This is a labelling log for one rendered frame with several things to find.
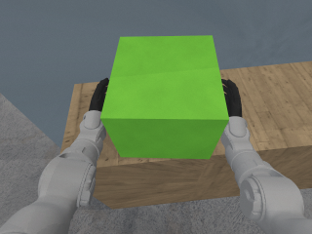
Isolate right robot hand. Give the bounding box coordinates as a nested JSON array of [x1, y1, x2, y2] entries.
[[221, 79, 243, 117]]

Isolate carton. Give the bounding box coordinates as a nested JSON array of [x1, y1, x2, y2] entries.
[[100, 35, 229, 160]]

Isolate left robot hand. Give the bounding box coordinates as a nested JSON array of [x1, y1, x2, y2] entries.
[[89, 78, 109, 112]]

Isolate right robot upper arm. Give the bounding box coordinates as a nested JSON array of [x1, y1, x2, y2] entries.
[[239, 175, 312, 234]]

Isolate left robot upper arm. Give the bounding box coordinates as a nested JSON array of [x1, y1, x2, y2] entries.
[[0, 157, 97, 234]]

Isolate left robot forearm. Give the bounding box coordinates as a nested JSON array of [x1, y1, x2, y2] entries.
[[38, 110, 106, 197]]

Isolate right robot forearm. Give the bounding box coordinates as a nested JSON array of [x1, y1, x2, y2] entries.
[[220, 116, 304, 213]]

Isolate pedestal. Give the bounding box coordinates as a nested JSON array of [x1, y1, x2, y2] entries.
[[60, 60, 312, 210]]

